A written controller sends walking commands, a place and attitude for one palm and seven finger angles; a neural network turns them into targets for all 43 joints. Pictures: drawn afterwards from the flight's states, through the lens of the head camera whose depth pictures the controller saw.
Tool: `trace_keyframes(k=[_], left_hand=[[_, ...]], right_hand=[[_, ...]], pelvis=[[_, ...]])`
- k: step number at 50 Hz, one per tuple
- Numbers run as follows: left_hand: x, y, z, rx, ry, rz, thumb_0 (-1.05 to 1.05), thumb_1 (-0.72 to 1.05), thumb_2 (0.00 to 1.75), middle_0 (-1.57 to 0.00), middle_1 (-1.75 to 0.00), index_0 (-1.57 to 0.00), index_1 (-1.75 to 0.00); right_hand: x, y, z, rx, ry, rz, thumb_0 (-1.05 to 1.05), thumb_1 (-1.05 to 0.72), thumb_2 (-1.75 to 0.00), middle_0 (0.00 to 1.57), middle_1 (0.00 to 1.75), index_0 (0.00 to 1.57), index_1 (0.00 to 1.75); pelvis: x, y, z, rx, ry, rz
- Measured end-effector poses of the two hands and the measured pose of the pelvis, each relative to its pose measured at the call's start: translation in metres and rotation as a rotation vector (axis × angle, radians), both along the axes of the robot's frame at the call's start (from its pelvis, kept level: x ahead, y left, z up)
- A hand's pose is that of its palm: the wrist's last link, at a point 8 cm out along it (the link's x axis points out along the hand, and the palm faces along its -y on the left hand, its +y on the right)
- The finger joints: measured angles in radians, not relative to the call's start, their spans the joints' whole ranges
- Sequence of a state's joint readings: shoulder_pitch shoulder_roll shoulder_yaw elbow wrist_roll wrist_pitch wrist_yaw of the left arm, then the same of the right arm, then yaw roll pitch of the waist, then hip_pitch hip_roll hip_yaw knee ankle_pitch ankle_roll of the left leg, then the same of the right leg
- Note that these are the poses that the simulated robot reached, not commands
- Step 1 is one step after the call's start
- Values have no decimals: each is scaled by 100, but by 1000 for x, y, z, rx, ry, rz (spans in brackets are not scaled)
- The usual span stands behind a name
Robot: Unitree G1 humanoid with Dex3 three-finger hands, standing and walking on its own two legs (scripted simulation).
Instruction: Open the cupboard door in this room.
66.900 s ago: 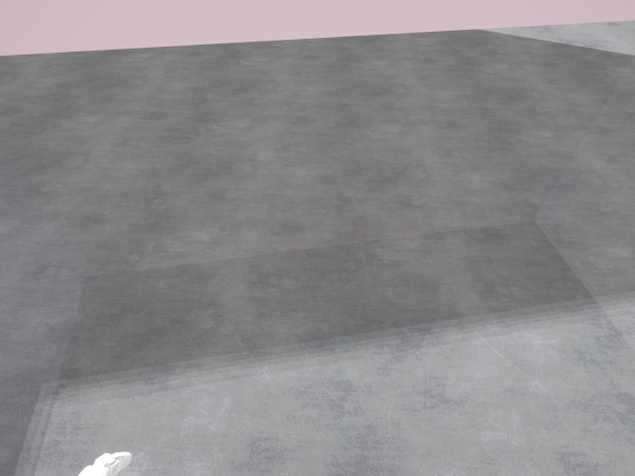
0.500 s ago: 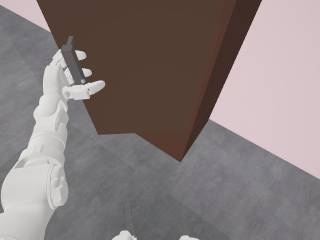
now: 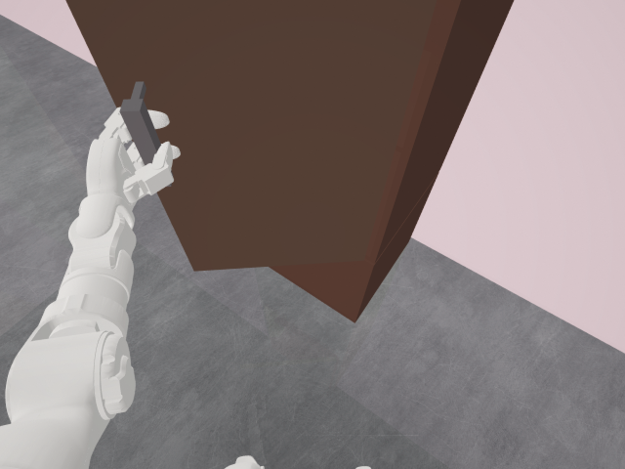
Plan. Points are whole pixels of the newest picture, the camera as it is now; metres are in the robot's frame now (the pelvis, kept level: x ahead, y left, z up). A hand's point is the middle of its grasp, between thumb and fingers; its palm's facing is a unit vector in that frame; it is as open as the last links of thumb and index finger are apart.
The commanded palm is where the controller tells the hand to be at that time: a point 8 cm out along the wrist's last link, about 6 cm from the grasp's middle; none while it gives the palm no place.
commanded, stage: pull the door open along its arc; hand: left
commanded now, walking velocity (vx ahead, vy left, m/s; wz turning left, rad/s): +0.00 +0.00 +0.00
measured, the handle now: (152, 136) +0.53 +0.20 +0.11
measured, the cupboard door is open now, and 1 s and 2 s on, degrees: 40 77 77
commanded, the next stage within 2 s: open thumb and fingers to let go in 1.06 s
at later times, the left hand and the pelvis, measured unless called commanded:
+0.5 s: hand (181, 237) +0.36 +0.14 +0.11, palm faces +0.12 -0.99 +0.08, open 6.4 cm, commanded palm +0.31 +0.20 +0.11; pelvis +0.01 +0.00 +0.01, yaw -1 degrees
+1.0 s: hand (253, 304) +0.28 +0.05 +0.11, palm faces +0.38 -0.93 -0.03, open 6.3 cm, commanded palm +0.21 +0.08 +0.11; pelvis +0.01 -0.03 +0.02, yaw +3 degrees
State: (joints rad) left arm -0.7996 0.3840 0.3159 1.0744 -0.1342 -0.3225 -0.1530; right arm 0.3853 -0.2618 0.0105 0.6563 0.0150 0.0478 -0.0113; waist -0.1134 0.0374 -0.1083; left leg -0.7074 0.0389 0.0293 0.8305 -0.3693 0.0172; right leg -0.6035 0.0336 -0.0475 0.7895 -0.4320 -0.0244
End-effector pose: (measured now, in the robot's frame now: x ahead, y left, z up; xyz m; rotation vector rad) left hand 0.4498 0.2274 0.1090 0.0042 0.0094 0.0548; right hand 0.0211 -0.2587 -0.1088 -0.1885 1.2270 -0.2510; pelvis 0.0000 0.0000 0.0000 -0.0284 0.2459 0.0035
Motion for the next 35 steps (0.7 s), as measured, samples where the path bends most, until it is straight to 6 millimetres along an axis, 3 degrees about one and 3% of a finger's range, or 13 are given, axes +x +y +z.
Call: trace_keyframes(k=[7,14,20,29,35], left_hand=[[-6,0,0,-3,-4,-18,1,72,78,-31,-131,-31,-132],[-36,-5,-1,-2,-21,-44,1,70,76,-31,-132,-30,-131],[-77,-18,-3,-25,-35,-72,1,68,74,-32,-132,-30,-130],[-136,-58,-2,-84,-23,168,1,66,76,-32,-130,-33,-127],[-163,-85,2,-58,13,315,2,66,78,-31,-126,-33,-129]], right_hand=[[6,-3,4,-2,-26,-10,1,-91,-90,20,30,20,30],[28,-2,9,18,-102,-10,1,-91,-90,20,30,20,30],[67,3,19,41,-227,24,1,-91,-90,20,30,20,30],[137,25,39,92,-420,155,1,-91,-90,19,30,20,30],[164,35,49,111,-467,228,1,-91,-90,20,30,20,30]], pelvis=[[2,-2,2,5,-4,-11],[10,-2,7,10,-33,-25],[13,-2,12,18,-72,-31],[9,-7,15,29,-128,-18],[6,-15,16,34,-164,6]])
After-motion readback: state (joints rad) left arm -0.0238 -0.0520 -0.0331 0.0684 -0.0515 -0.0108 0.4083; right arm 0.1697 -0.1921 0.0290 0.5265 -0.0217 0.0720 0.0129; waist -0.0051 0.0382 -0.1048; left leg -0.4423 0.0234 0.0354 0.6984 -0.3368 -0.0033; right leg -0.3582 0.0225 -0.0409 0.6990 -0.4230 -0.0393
